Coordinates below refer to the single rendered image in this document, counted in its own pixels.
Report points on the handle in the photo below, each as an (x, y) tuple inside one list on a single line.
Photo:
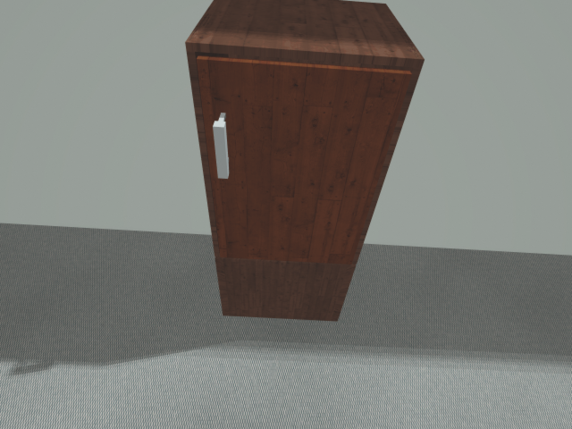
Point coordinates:
[(221, 149)]

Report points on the cupboard door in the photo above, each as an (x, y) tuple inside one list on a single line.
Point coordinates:
[(306, 146)]

